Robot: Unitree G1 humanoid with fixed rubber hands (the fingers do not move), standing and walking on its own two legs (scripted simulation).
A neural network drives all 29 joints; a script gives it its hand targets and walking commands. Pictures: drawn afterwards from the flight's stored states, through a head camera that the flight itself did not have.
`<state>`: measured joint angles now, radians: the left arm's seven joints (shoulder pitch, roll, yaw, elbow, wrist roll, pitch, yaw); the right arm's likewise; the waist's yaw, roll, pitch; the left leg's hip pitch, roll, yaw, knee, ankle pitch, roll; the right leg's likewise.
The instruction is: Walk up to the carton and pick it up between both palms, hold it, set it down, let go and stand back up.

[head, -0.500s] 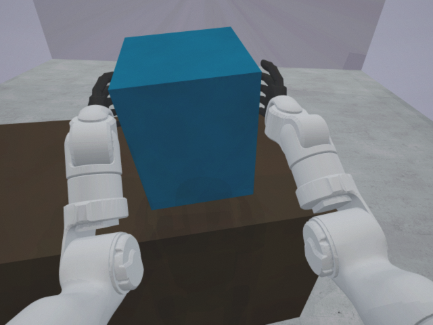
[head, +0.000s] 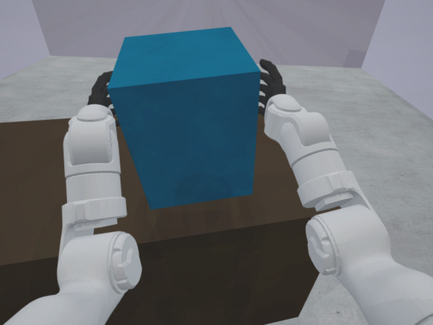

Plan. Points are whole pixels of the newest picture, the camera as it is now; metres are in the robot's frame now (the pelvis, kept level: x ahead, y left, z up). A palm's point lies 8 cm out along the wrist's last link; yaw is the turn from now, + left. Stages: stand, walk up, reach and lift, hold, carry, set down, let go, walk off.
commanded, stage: hold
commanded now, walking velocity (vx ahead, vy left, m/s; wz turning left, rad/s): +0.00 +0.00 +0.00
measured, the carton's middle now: (190, 118) +0.41 +0.02 +0.25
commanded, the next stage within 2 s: none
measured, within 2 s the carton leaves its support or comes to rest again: neither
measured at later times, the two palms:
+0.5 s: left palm (99, 111) +0.36 +0.17 +0.29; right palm (275, 104) +0.36 -0.13 +0.29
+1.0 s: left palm (99, 108) +0.36 +0.17 +0.29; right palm (274, 98) +0.37 -0.13 +0.30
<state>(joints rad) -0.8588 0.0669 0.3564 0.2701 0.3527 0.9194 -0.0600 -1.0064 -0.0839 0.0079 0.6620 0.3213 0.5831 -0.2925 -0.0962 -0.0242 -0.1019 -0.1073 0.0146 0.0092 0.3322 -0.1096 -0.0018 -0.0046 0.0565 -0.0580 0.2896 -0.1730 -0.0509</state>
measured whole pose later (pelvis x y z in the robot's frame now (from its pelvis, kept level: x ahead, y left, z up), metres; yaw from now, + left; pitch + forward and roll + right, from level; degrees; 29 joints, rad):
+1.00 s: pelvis +0.00 +0.00 +0.00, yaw +0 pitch -5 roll -1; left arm -0.93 0.09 0.33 0.38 0.32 0.89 -0.03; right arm -1.07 -0.09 -0.04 0.75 0.29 0.59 -0.27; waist -0.09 -0.01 -0.13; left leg -0.14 0.01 -0.01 0.33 -0.10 0.00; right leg -0.03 0.06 -0.05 0.29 -0.16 -0.05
